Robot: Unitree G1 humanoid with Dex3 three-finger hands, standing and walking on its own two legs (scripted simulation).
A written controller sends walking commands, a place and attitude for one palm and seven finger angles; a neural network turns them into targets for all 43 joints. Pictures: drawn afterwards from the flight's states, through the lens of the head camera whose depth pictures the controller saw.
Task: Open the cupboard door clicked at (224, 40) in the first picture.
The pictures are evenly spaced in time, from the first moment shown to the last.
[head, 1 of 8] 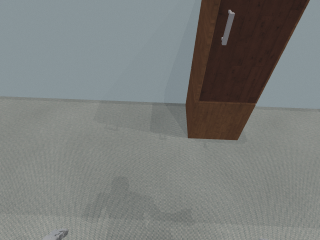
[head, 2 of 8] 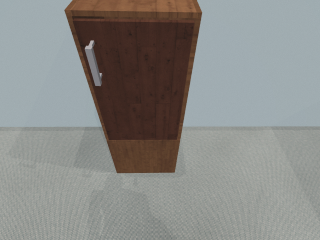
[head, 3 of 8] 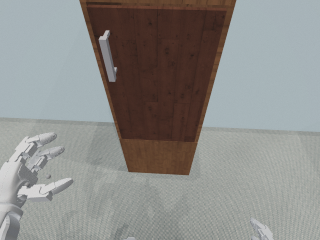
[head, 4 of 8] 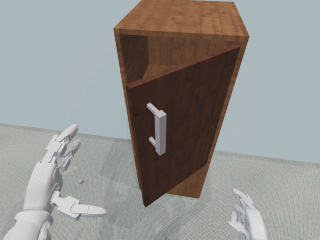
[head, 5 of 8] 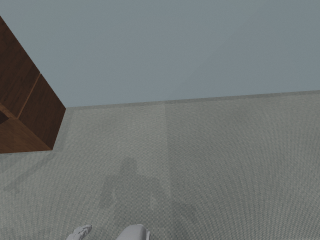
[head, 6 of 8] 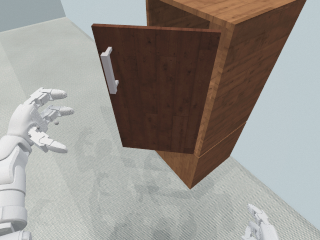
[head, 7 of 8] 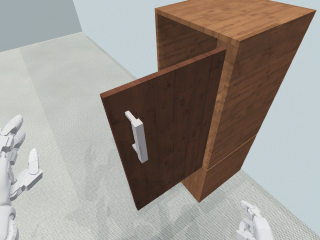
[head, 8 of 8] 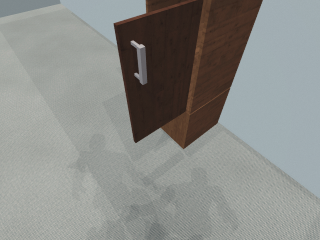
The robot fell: no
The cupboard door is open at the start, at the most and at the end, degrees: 0 90 89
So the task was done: yes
